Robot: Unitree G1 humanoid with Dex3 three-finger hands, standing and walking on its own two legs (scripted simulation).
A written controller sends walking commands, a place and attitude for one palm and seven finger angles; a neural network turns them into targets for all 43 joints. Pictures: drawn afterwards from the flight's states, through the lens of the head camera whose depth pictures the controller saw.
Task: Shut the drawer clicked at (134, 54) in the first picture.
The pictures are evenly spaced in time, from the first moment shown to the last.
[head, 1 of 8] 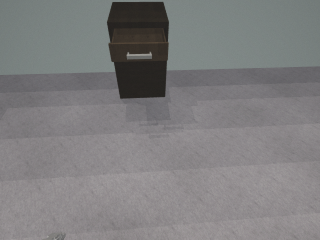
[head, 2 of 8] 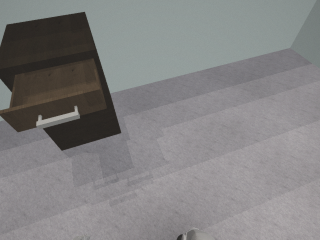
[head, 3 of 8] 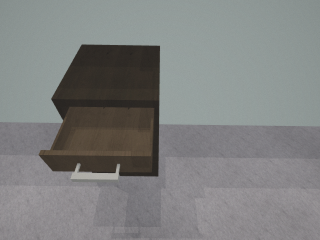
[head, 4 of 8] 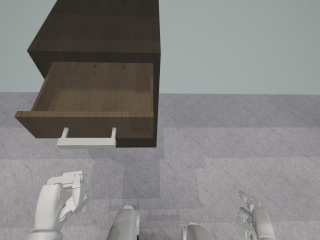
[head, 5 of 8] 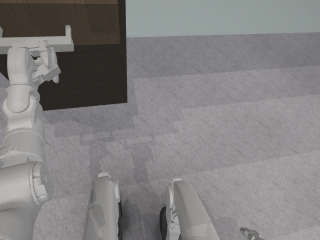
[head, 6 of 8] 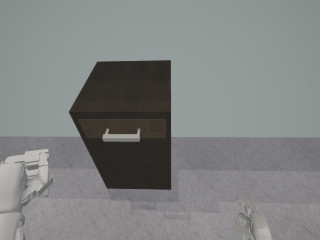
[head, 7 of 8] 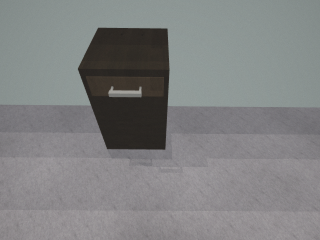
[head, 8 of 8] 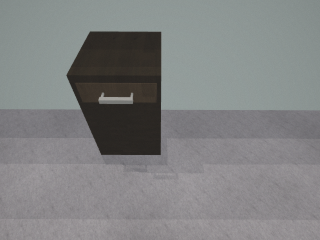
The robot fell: no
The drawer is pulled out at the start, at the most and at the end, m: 0.23 0.23 0.00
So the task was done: yes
